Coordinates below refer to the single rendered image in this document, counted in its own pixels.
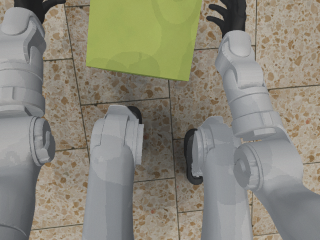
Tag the right robot forearm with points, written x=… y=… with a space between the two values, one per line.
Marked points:
x=247 y=95

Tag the robot right upper arm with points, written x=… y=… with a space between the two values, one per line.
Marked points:
x=273 y=171

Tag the robot left hand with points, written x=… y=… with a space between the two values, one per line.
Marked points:
x=39 y=7

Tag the robot right thigh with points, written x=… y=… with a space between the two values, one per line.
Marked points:
x=226 y=210

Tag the robot left upper arm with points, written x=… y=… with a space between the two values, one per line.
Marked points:
x=26 y=144

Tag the left robot forearm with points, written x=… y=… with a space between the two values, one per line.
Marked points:
x=22 y=46

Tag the carton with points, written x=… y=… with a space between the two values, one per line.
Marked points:
x=151 y=38

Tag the robot right hand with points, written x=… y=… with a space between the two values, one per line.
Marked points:
x=234 y=16

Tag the robot right foot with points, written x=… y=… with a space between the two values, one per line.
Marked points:
x=188 y=145

